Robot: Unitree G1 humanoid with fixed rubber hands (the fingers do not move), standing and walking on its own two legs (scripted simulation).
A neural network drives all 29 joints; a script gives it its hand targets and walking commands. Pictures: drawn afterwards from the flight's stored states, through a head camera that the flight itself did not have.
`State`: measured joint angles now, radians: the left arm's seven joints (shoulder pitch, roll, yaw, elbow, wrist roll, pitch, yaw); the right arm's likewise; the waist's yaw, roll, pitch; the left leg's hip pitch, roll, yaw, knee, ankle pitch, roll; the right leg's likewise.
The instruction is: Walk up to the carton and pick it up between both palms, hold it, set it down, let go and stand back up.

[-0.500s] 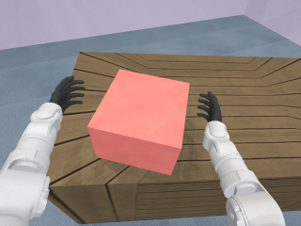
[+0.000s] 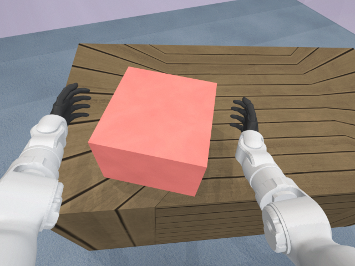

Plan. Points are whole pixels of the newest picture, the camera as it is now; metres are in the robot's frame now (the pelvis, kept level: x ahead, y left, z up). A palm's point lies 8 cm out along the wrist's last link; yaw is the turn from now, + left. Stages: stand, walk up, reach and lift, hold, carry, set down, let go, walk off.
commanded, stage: reach and lift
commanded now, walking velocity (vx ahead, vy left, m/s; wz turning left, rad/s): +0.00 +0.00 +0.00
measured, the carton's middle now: (160, 129) +0.48 +0.02 -0.04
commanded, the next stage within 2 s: none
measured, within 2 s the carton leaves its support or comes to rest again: neither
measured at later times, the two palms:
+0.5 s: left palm (65, 128) +0.43 +0.25 +0.04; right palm (238, 141) +0.39 -0.17 +0.03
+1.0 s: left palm (78, 128) +0.44 +0.22 +0.03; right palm (226, 141) +0.40 -0.15 +0.02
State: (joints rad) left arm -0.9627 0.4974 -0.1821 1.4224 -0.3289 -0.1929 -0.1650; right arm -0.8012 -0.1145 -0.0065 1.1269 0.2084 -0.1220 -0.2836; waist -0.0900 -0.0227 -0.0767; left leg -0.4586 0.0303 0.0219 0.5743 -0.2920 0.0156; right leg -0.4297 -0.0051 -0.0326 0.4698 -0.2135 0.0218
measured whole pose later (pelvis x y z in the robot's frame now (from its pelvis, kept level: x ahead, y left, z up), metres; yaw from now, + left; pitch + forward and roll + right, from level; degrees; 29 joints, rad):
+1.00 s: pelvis -0.03 +0.00 -0.04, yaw +0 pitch +23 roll -3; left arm -1.11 0.44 -0.24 1.59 -0.42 -0.31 -0.13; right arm -0.95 -0.02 -0.08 1.31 0.17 -0.27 -0.29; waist -0.12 -0.02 -0.23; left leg -0.90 0.02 0.00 0.84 -0.34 0.02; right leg -0.87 -0.02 -0.05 0.75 -0.28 0.02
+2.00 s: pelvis -0.02 +0.03 -0.03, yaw +0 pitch +23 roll -5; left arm -1.11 0.36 0.22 1.61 0.05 -0.44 -0.16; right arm -0.88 0.05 -0.62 1.30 -0.28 -0.49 -0.23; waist -0.12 0.01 -0.19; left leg -0.86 0.02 -0.01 0.78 -0.32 0.02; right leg -0.78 -0.02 -0.06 0.59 -0.22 0.02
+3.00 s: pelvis -0.02 +0.01 -0.01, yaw +1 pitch +21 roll -3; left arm -1.04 0.32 0.07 1.62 0.02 -0.49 -0.10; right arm -0.73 0.05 -0.46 1.16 -0.17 -0.42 -0.19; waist -0.12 0.03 -0.19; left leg -0.73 0.03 -0.01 0.62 -0.25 0.02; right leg -0.66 0.00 -0.07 0.45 -0.15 0.02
